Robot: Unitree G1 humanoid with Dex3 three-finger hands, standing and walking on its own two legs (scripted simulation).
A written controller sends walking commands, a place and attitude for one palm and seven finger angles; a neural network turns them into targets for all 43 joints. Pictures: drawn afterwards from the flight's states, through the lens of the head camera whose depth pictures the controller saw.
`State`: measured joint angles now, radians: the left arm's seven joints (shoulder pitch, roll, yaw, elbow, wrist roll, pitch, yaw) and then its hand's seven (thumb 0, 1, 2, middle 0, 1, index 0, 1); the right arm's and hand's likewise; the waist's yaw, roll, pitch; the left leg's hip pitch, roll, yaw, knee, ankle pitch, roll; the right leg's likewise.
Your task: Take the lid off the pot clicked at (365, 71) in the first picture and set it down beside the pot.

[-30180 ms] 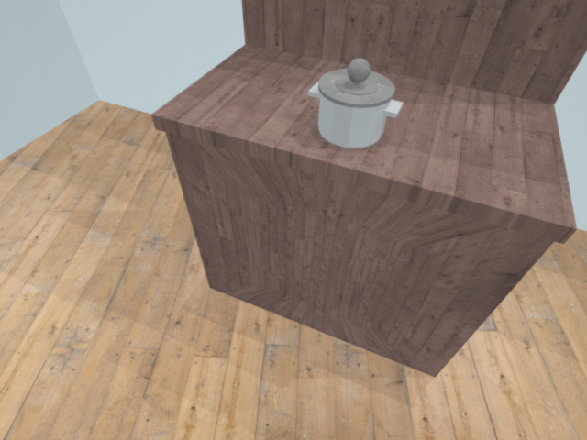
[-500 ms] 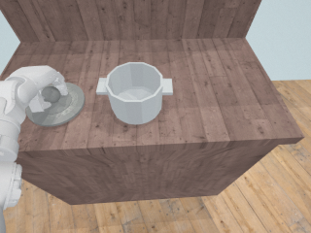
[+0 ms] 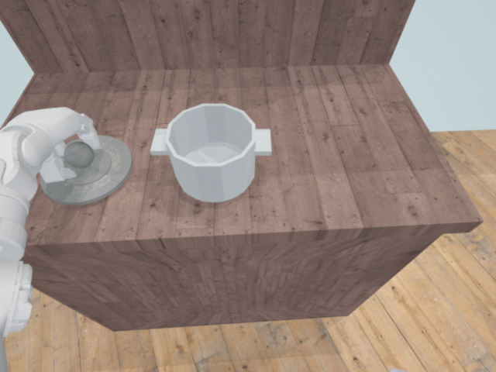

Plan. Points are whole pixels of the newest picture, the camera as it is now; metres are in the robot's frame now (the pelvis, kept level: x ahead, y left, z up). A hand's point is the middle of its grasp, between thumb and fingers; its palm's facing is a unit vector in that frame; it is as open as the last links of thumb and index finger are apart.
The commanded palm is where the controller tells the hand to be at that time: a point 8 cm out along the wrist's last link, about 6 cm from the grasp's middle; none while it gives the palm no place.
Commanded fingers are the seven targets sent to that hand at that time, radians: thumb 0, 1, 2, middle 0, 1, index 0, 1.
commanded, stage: open the fingers wide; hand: left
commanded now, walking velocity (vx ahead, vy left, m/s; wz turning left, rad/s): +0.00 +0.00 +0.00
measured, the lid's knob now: (79, 154) +0.46 +0.29 +0.08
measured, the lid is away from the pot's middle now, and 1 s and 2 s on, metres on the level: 0.23 0.23 0.23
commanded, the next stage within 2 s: raise the empty hand in 0.40 s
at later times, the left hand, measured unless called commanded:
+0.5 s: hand (59, 157) +0.44 +0.31 +0.10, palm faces -0.40 -0.08 -0.91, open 11.0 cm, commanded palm +0.44 +0.31 +0.17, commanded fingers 0.00 -0.11 0.86 -0.45 -0.67 -0.45 -0.67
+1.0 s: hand (43, 128) +0.44 +0.30 +0.16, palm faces -0.28 -0.05 -0.96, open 11.0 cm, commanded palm +0.44 +0.30 +0.22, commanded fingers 0.00 -0.11 0.86 -0.45 -0.67 -0.45 -0.67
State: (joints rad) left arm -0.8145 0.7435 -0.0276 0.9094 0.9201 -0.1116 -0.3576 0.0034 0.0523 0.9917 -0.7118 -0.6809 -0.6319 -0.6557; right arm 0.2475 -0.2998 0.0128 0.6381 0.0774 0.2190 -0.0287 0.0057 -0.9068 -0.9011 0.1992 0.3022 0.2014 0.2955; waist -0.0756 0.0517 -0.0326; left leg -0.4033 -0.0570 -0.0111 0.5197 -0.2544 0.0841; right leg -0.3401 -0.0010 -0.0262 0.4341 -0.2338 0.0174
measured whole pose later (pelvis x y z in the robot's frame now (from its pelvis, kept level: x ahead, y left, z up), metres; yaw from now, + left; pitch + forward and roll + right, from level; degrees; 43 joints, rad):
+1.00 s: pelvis +0.00 +0.01 +0.00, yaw +1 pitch +7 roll -2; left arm -0.90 0.75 -0.07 0.80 0.91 -0.05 -0.41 0.00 -0.10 0.86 -0.47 -0.66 -0.46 -0.67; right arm 0.24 -0.29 0.02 0.63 0.08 0.20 -0.02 0.01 -0.91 -0.90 0.20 0.30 0.20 0.30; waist -0.07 0.05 -0.03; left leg -0.37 -0.08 -0.02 0.49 -0.24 0.10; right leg -0.30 -0.02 -0.04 0.41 -0.22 0.01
